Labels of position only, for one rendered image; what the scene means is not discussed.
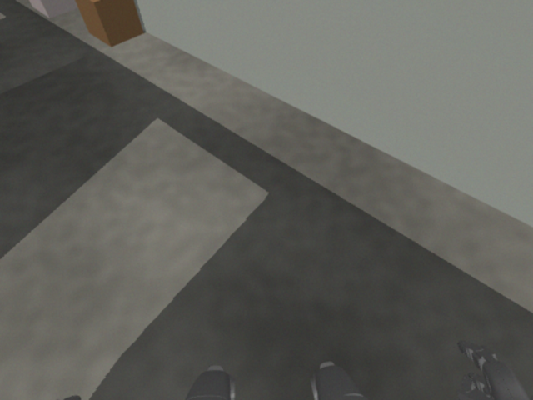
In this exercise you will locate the right robot hand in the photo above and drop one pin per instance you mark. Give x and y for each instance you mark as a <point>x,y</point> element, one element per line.
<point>498,383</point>

